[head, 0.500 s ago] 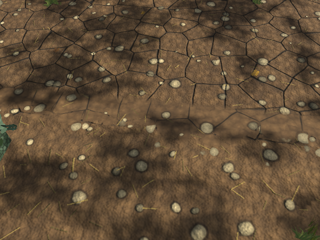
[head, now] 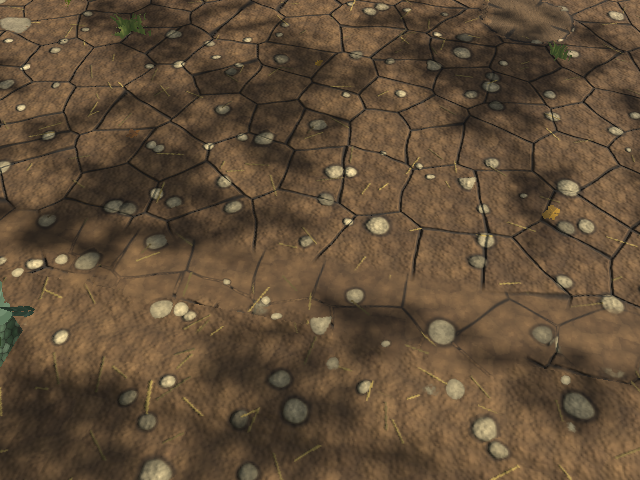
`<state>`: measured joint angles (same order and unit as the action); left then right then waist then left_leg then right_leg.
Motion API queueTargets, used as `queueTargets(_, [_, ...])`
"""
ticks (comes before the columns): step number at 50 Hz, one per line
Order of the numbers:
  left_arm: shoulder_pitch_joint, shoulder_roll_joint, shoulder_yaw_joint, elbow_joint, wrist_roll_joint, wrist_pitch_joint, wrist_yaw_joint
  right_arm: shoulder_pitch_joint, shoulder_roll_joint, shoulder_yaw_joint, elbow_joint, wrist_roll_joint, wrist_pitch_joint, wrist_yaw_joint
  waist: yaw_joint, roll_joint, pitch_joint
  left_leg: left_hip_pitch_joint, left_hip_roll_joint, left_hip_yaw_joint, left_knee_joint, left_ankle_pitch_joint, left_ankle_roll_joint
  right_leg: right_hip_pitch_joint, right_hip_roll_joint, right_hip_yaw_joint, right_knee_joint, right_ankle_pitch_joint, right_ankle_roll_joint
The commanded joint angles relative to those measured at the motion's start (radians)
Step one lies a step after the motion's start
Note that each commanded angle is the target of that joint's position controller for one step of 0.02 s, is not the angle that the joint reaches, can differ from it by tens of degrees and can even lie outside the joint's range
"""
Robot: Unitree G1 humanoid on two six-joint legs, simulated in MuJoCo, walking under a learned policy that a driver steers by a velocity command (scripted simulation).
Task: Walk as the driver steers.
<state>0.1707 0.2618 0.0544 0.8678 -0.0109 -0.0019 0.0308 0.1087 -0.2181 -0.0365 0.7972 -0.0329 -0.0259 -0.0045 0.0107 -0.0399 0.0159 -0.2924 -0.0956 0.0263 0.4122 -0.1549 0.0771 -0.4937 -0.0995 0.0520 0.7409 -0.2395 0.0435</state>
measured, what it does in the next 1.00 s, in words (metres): walks ahead, turning right: right foot, then left foot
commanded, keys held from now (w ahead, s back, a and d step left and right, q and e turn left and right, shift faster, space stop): e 0.30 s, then w+e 0.34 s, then w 0.10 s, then w+q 0.06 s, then q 0.20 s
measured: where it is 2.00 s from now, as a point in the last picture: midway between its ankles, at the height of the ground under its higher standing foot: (412, 437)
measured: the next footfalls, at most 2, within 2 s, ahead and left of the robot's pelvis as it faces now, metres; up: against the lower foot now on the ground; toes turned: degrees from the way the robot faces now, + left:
right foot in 0.08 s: +0.07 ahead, -0.15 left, +0.00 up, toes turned -4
left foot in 0.44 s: +0.11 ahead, +0.09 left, +0.00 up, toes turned -18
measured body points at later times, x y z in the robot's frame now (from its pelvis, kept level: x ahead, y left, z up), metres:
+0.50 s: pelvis +0.05 -0.01 +0.00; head +0.07 +0.00 +0.45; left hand +0.26 +0.23 -0.11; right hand +0.10 -0.31 -0.10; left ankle +0.07 +0.10 -0.74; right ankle +0.02 -0.14 -0.71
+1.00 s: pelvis +0.19 -0.14 -0.01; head +0.23 -0.17 +0.44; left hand +0.47 +0.00 -0.09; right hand +0.08 -0.40 -0.14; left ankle +0.13 +0.06 -0.65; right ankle +0.21 -0.26 -0.74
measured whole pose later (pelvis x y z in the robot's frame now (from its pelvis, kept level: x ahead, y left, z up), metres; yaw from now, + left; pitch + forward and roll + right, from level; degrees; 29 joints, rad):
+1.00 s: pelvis +0.19 -0.14 -0.01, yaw -22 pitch +3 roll +1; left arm 0.07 0.24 0.05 0.67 0.01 -0.05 -0.02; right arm 0.36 -0.29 -0.06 0.91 0.03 -0.05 -0.01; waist -0.06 0.02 0.05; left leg -0.35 0.05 -0.04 1.10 -0.55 -0.05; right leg -0.42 -0.03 -0.06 0.53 -0.17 -0.02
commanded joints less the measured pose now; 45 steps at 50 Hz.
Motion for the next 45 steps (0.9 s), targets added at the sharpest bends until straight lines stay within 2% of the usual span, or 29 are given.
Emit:
queueTargets(1, [-0.037, 0.134, 0.035, -0.085, -0.001, -0.008, -0.006, 0.011, -0.193, -0.051, -0.037, 0.021, 0.008, -0.022, -0.019, 0.142, -0.079, 0.096, 0.341, -0.204, -0.096, 0.138, 0.159, 0.058, 0.026, -0.037, -0.041, -0.081, -0.023])
queueTargets(3, [-0.001, 0.113, 0.032, -0.08, 0.003, -0.008, -0.016, 0.012, -0.191, -0.053, -0.035, 0.04, 0.024, -0.036, 0.007, 0.129, -0.08, 0.131, 0.336, -0.189, -0.029, 0.189, 0.123, 0.114, 0.05, -0.064, -0.178, 0.008, -0.05])
queueTargets(4, [0.013, 0.124, 0.035, -0.079, 0.009, -0.008, -0.018, 0.037, -0.185, -0.054, -0.029, 0.046, 0.027, -0.041, 0.011, 0.1, -0.084, 0.127, 0.303, -0.161, 0.023, 0.175, 0.08, 0.163, 0.042, -0.035, -0.254, 0.147, -0.076])
queueTargets(5, [0.025, 0.194, 0.052, -0.084, 0.019, -0.007, -0.014, 0.055, -0.163, -0.053, -0.045, 0.033, 0.022, -0.044, -0.021, -0.03, -0.104, 0.06, 0.217, -0.078, 0.163, 0.114, 0.018, 0.238, -0.048, 0.093, -0.273, 0.391, -0.126])
queueTargets(6, [0.024, 0.25, 0.071, -0.083, 0.001, -0.001, -0.009, 0.012, -0.131, -0.049, -0.076, 0.016, 0.015, -0.044, -0.039, -0.199, -0.093, -0.11, 0.062, 0.056, 0.291, -0.076, -0.064, 0.306, -0.154, 0.279, -0.326, 0.486, -0.241])
queueTargets(7, [0.091, 0.22, 0.067, -0.083, 0.013, -0.002, -0.008, -0.091, -0.134, -0.05, -0.097, 0.013, 0.014, -0.045, 0.049, -0.231, -0.093, -0.263, -0.003, 0.02, 0.43, -0.345, -0.092, 0.388, -0.233, 0.42, -0.387, 0.529, -0.337])
queueTargets(8, [0.134, 0.205, 0.063, -0.079, 0.03, -0.015, -0.005, -0.113, -0.137, -0.055, -0.105, 0.025, 0.015, -0.042, 0.072, -0.19, -0.127, -0.339, 0.01, -0.058, 0.61, -0.471, -0.097, 0.442, -0.25, 0.447, -0.398, 0.545, -0.361])
queueTargets(9, [0.093, 0.207, 0.065, -0.093, 0.027, -0.024, -0.001, -0.078, -0.129, -0.059, -0.088, 0.037, 0.02, -0.038, 0.04, -0.125, -0.137, -0.358, 0.036, -0.094, 0.693, -0.447, -0.103, 0.449, -0.213, 0.386, -0.373, 0.558, -0.331])
queueTargets(10, [0.039, 0.207, 0.069, -0.11, 0.011, -0.025, 0.003, -0.053, -0.134, -0.062, -0.078, 0.039, 0.026, -0.038, 0.013, -0.088, -0.129, -0.371, 0.056, -0.104, 0.689, -0.391, -0.112, 0.436, -0.181, 0.333, -0.358, 0.56, -0.293])
queueTargets(12, [-0.011, 0.185, 0.065, -0.126, -0.009, -0.011, 0.012, -0.066, -0.127, -0.061, -0.079, 0.037, 0.027, -0.044, -0.004, -0.076, -0.132, -0.321, 0.068, -0.091, 0.574, -0.314, -0.13, 0.405, -0.124, 0.278, -0.354, 0.543, -0.249])
queueTargets(15, [-0.005, 0.198, 0.075, -0.136, -0.005, 0.017, 0.021, -0.068, -0.103, -0.052, -0.079, 0.046, 0.02, -0.038, 0.005, -0.109, -0.157, -0.219, 0.046, -0.075, 0.408, -0.242, -0.147, 0.383, -0.087, 0.269, -0.343, 0.524, -0.243])
queueTargets(16, [-0.001, 0.199, 0.078, -0.138, -0.01, 0.022, 0.022, -0.061, -0.108, -0.051, -0.077, 0.05, 0.017, -0.031, 0.009, -0.113, -0.176, -0.173, 0.044, -0.073, 0.347, -0.22, -0.145, 0.366, -0.08, 0.28, -0.36, 0.393, -0.243])
queueTargets(18, [-0.01, 0.197, 0.077, -0.15, -0.015, 0.027, 0.02, -0.061, -0.123, -0.054, -0.077, 0.057, 0.01, -0.014, 0.015, -0.14, -0.155, -0.084, 0.036, -0.06, 0.235, -0.197, -0.132, 0.282, -0.061, 0.324, -0.407, 0.031, -0.244])
queueTargets(21, [-0.035, 0.174, 0.063, -0.167, -0.008, 0.025, 0.017, 0.024, -0.149, -0.071, -0.052, 0.063, -0.01, -0.002, -0.047, -0.134, -0.094, 0.132, 0.045, -0.04, -0.005, -0.097, -0.09, 0.112, 0.004, 0.359, -0.394, -0.301, -0.198])
queueTargets(22, [-0.035, 0.134, 0.052, -0.175, -0.004, 0.02, 0.016, 0.115, -0.191, -0.085, -0.032, 0.054, -0.016, -0.009, -0.079, -0.056, -0.114, 0.296, 0.163, -0.143, -0.049, -0.153, -0.047, -0.027, 0.054, 0.311, -0.26, -0.366, -0.148])
queueTargets(23, [-0.022, 0.047, 0.031, -0.191, -0.008, 0.01, 0.009, 0.203, -0.265, -0.099, -0.017, 0.03, -0.014, -0.021, -0.08, 0.171, -0.143, 0.416, 0.397, -0.43, -0.136, -0.379, 0.044, -0.212, 0.18, 0.116, 0.06, -0.385, -0.083])
queueTargets(24, [-0.076, 0.102, 0.041, -0.253, -0.02, -0.014, 0.003, 0.19, -0.32, -0.108, -0.02, -0.011, -0.03, -0.006, -0.07, 0.292, -0.044, 0.298, 0.54, -0.735, -0.254, -0.569, 0.163, -0.373, 0.145, 0.129, 0.203, -0.339, -0.086])
queueTargets(25, [-0.083, 0.178, 0.062, -0.242, -0.02, -0.022, -0.001, 0.115, -0.253, -0.093, -0.044, 0.001, -0.045, -0.01, -0.044, 0.216, 0.029, 0.259, 0.503, -0.656, -0.26, -0.594, 0.161, -0.392, 0.091, 0.144, 0.296, -0.25, -0.084])
queueTargets(26, [-0.05, 0.195, 0.072, -0.217, -0.015, -0.02, -0.006, 0.069, -0.202, -0.08, -0.051, 0.023, -0.051, -0.018, -0.023, 0.2, 0.047, 0.254, 0.44, -0.531, -0.26, -0.515, 0.113, -0.397, 0.08, 0.129, 0.324, -0.17, -0.072])
queueTargets(28, [-0.03, 0.158, 0.067, -0.197, -0.005, -0.022, -0.014, 0.068, -0.173, -0.07, -0.049, 0.034, -0.056, -0.026, -0.026, 0.177, 0.046, 0.255, 0.379, -0.357, -0.268, -0.317, 0.064, -0.379, 0.05, 0.099, 0.359, -0.05, -0.049])
queueTargets(29, [-0.04, 0.134, 0.061, -0.199, -0.007, -0.027, -0.02, 0.094, -0.168, -0.067, -0.04, 0.028, -0.062, -0.027, -0.039, 0.163, 0.041, 0.246, 0.359, -0.285, -0.274, -0.227, 0.056, -0.364, 0.045, 0.08, 0.379, 0.002, -0.043])
queueTargets(32, [-0.076, 0.094, 0.049, -0.226, -0.015, -0.034, -0.034, 0.166, -0.169, -0.068, -0.017, 0.022, -0.071, -0.023, -0.069, 0.146, 0.031, 0.275, 0.346, -0.153, -0.279, -0.075, 0.066, -0.379, 0.031, 0.051, 0.34, 0.098, -0.02])
queueTargets(35, [-0.132, 0.06, 0.031, -0.26, -0.009, -0.04, -0.044, 0.211, -0.186, -0.069, 0.006, 0.029, -0.069, -0.014, -0.089, 0.144, 0.045, 0.262, 0.34, -0.079, -0.288, 0.005, 0.08, -0.316, 0.028, 0.021, 0.162, 0.16, -0.014])
queueTargets(38, [-0.2, 0.041, 0.014, -0.292, -0.008, -0.048, -0.063, 0.238, -0.217, -0.074, 0.025, 0.05, -0.063, -0.007, -0.102, 0.145, 0.072, 0.23, 0.346, -0.036, -0.287, 0.039, 0.088, -0.21, 0.03, -0.052, -0.009, 0.164, -0.028])
queueTargets(41, [-0.225, 0.057, 0.015, -0.311, -0.011, -0.059, -0.075, 0.269, -0.242, -0.076, 0.051, 0.07, -0.048, 0.003, -0.091, 0.162, 0.098, 0.236, 0.371, -0.063, -0.239, 0.159, 0.09, -0.094, 0.061, -0.092, -0.136, 0.081, -0.063])
queueTargets(42, [-0.191, 0.077, 0.024, -0.307, -0.009, -0.064, -0.076, 0.267, -0.255, -0.078, 0.058, 0.07, -0.04, 0.003, -0.061, 0.175, 0.079, 0.251, 0.375, -0.069, -0.181, 0.309, 0.076, -0.022, 0.086, -0.098, -0.183, 0.071, -0.078])
queueTargets(43, [-0.092, 0.106, 0.042, -0.281, -0.004, -0.069, -0.073, 0.25, -0.263, -0.077, 0.062, 0.073, -0.035, 0.001, 0.006, 0.176, 0.017, 0.255, 0.349, -0.043, -0.063, 0.524, 0.047, 0.127, 0.119, -0.112, -0.26, 0.135, -0.103])
queueTargets(44, [0.049, 0.156, 0.065, -0.237, 0.006, -0.071, -0.064, 0.255, -0.246, -0.069, 0.065, 0.072, -0.037, -0.001, 0.072, 0.158, -0.085, 0.201, 0.297, -0.008, 0.106, 0.614, 0.006, 0.353, 0.127, -0.111, -0.293, 0.249, -0.13])
queueTargets(45, [0.213, 0.232, 0.085, -0.208, 0.029, -0.065, -0.046, 0.247, -0.186, -0.045, 0.034, 0.041, -0.048, 0.0, 0.13, 0.069, -0.251, -0.014, 0.235, 0.02, 0.373, 0.294, -0.054, 0.685, -0.059, 0.056, -0.211, 0.537, -0.183])
Keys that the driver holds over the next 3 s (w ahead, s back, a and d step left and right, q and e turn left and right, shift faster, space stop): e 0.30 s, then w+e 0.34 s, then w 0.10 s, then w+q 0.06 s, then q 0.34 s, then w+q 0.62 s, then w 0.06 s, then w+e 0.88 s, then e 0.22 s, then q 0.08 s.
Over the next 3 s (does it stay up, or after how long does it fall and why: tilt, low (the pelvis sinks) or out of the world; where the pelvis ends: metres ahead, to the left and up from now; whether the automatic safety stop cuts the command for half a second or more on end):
stays up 1.05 -0.23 0.00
